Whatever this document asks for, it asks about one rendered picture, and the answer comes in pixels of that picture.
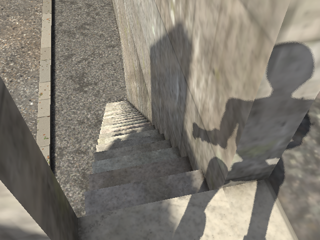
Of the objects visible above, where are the stairs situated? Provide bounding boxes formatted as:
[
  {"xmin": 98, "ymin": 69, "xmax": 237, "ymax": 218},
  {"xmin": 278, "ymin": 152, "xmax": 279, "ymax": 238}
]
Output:
[{"xmin": 84, "ymin": 100, "xmax": 209, "ymax": 216}]

